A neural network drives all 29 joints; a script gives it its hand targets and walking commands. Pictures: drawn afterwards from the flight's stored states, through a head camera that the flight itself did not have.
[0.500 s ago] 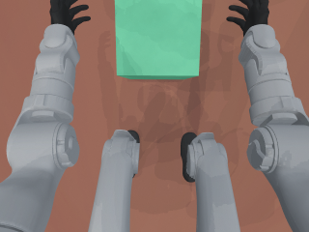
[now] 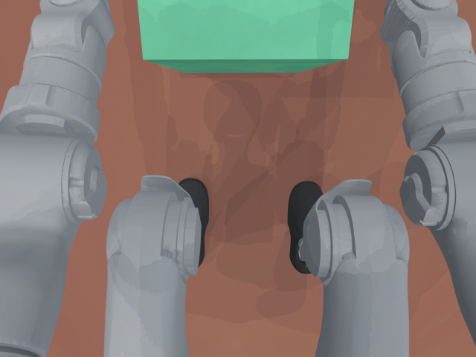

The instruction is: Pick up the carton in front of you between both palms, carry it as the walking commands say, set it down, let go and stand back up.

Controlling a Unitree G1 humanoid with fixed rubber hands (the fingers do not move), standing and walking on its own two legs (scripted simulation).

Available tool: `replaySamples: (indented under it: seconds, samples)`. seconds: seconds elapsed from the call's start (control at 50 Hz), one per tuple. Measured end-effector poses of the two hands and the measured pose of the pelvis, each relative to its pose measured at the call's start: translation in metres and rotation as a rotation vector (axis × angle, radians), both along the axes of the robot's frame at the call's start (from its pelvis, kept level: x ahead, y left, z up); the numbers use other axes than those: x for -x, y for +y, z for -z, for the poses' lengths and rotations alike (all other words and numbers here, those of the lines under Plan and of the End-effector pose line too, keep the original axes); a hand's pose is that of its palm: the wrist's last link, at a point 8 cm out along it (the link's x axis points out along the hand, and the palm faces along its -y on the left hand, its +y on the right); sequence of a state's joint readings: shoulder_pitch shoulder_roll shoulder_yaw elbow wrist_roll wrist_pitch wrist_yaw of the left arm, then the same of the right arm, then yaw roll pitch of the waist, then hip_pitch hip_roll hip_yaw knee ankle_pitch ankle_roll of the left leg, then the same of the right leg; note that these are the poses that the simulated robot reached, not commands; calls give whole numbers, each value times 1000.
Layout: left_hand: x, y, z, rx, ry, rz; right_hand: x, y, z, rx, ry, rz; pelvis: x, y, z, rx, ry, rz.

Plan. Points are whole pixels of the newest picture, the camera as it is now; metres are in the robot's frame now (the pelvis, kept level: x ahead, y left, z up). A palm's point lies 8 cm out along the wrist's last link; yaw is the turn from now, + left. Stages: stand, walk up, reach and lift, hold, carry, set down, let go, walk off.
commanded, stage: reach and lift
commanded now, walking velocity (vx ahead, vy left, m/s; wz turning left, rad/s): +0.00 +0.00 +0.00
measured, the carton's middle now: out of the picture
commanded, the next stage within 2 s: none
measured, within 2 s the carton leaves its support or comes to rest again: leaves its support in 0.76 s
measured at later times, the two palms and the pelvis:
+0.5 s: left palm out of the picture +0.55 +0.17 -0.17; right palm out of the picture +0.55 -0.13 -0.17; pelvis -0.01 +0.00 +0.00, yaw +0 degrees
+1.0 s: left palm out of the picture +0.52 +0.18 -0.05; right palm out of the picture +0.53 -0.12 -0.05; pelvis +0.00 +0.00 +0.03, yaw +0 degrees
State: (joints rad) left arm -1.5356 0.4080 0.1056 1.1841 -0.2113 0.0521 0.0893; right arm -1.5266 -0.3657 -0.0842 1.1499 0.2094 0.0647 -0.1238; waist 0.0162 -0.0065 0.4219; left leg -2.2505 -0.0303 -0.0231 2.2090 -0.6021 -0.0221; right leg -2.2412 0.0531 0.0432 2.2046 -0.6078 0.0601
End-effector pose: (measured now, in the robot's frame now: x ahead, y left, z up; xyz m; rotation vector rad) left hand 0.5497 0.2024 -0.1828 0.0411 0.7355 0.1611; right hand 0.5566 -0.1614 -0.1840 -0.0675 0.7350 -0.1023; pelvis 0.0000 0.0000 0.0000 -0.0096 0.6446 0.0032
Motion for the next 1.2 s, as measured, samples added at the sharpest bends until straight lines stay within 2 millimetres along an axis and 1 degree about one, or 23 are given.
replaySamples:
  seconds: [0.1, 0.28, 0.34, 0.4, 0.42, 0.54, 0.7, 0.74, 0.78, 0.82, 0.86, 0.94, 1.0, 1.04, 1.12, 1.2]
  samples:
    - [-3, -1, -3, 2, -26, 7, -1, 6, -3, -7, -26, -2, -3, 0, 5, 4, 3, 4]
    - [4, -5, -10, 8, -12, 16, 5, 12, -11, -15, -15, -3, 3, 0, 2, 4, 5, 0]
    - [3, -12, -10, 14, -11, 33, 5, 17, -12, -24, -15, -14, 5, -1, 0, 3, 1, 0]
    - [2, -26, -10, 32, -12, 56, 4, 30, -11, -42, -15, -40, 8, -1, -2, 3, -5, 1]
    - [1, -27, -10, 27, -12, 46, 4, 32, -11, -38, -15, -33, 8, -1, -3, 3, -8, 1]
    - [-2, -27, -12, 14, 2, 43, 1, 33, -12, -33, -4, -15, 10, -2, -1, 1, -28, 4]
    - [0, -26, -10, 50, 4, 50, 2, 31, -11, -66, -2, -7, 1, -2, 8, 1, -26, 7]
    - [2, -27, -12, 50, 7, 45, 2, 31, -14, -57, 2, -3, -1, -2, 8, 0, -17, 7]
    - [5, -29, -17, 33, 3, 23, 2, 32, -21, -48, -4, 8, -3, -2, 7, 1, -5, 7]
    - [7, -30, -29, 23, -10, -11, 5, 34, -34, -45, -18, 21, -4, -2, 5, 2, 10, 4]
    - [9, -30, -47, 32, -30, -18, 8, 35, -51, -48, -38, 23, -4, -3, 0, 3, 25, 1]
    - [18, -26, -97, 47, -65, -31, 18, 38, -99, -63, -72, 29, -2, -3, -16, 4, 55, -6]
    - [28, -24, -134, 52, -66, -39, 28, 40, -134, -76, -72, 33, 1, -4, -34, 5, 70, -12]
    - [35, -24, -154, 51, -53, -40, 35, 40, -154, -75, -59, 33, 5, -4, -47, 6, 77, -16]
    - [47, -26, -185, 44, -31, -31, 47, 38, -185, -68, -38, 30, 11, -5, -71, 7, 92, -21]
    - [53, -29, -207, 43, -32, -25, 53, 34, -209, -63, -39, 30, 16, -5, -90, 6, 102, -21]
